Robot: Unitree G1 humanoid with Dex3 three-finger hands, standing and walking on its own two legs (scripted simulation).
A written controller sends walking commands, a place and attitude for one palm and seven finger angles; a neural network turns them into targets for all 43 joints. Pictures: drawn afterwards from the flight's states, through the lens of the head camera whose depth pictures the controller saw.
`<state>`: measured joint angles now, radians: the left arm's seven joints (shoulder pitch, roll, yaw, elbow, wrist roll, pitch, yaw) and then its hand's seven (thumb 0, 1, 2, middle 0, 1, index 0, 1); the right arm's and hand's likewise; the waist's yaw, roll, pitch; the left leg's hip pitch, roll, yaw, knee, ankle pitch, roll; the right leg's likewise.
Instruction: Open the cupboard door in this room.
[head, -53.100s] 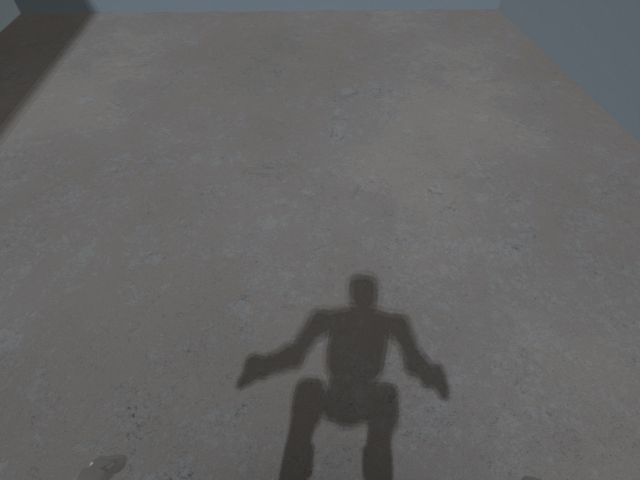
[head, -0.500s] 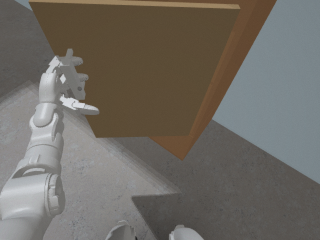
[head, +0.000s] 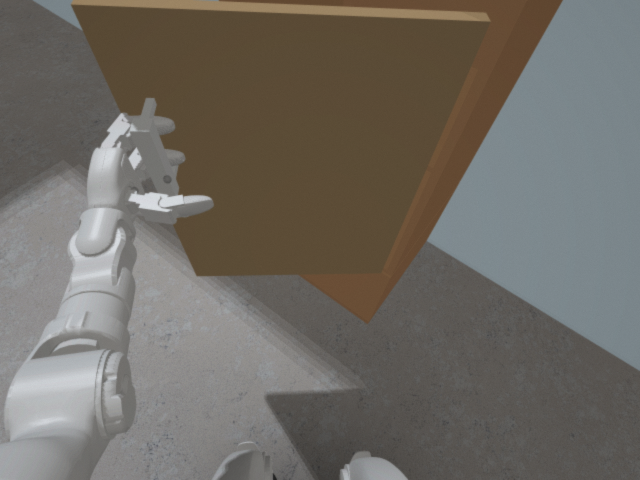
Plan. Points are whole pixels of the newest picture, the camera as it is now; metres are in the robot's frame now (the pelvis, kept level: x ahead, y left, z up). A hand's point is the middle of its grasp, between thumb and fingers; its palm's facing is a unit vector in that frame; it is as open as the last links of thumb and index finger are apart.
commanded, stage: close the thumb around the handle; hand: left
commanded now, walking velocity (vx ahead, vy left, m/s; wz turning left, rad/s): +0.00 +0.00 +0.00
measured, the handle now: (160, 151) +0.52 +0.19 +0.08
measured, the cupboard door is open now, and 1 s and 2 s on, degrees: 40 53 77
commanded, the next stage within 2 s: pull the door open along its arc in 0.44 s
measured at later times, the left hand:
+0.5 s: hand (171, 179) +0.47 +0.17 +0.08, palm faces +0.03 -1.00 -0.01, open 5.8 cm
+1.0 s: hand (177, 245) +0.37 +0.15 +0.08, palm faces +0.00 -1.00 +0.01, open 6.1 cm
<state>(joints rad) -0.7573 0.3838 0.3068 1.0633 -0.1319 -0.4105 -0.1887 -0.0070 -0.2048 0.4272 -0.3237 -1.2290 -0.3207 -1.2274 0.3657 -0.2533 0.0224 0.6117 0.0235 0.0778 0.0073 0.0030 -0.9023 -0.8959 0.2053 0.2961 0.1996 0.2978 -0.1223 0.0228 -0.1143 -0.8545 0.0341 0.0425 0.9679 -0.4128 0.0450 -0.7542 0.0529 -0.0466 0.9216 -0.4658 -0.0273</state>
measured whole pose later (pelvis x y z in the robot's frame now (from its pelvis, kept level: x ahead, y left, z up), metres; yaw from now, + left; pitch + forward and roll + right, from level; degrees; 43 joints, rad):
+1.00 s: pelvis +0.01 -0.01 +0.02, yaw -1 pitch +13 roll -1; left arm -0.18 0.22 0.18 0.44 -0.23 -0.34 -0.14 0.01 0.71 0.73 -0.36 -1.34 -0.32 -1.33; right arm 0.34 -0.24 0.00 0.53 0.04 0.06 0.02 0.01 -0.90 -0.90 0.20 0.30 0.20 0.30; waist -0.06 0.03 -0.13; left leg -0.69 0.04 0.08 0.87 -0.40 0.04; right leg -0.61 0.06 0.00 0.85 -0.45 -0.03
